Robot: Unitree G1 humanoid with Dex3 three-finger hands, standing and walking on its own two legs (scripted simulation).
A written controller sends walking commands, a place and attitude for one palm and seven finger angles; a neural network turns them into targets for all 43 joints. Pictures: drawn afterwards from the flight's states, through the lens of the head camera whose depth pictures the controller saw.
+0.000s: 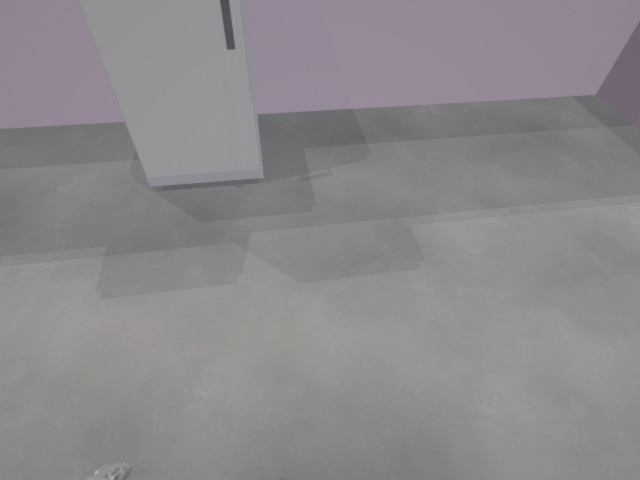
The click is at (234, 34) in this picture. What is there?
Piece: fridge door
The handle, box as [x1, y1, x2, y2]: [220, 0, 234, 49]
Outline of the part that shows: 220,0 227,49 234,48 229,4 228,0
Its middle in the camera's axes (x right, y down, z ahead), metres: -0.32 -0.82 +1.22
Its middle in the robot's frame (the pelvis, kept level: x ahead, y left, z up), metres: +1.46 +0.40 +0.10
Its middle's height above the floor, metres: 0.87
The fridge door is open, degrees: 0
